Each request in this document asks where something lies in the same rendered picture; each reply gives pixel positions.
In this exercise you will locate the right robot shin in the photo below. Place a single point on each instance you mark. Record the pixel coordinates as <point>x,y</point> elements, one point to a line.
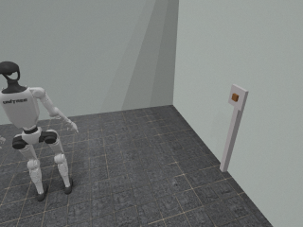
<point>63,169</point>

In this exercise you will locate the right robot hand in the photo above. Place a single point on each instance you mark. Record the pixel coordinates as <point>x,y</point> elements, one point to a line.
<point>74,129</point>

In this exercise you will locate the right robot foot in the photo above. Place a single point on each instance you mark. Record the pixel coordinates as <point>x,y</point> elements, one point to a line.
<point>68,189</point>

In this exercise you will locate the robot right upper arm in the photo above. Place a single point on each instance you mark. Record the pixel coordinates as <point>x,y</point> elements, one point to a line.
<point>39,92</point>

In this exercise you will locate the right robot forearm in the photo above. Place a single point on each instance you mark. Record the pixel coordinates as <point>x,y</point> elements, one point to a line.
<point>62,118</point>

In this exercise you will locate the button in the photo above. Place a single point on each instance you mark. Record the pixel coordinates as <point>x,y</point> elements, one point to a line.
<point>235,97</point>

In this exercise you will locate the panel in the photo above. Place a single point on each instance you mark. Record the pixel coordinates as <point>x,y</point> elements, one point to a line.
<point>234,123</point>

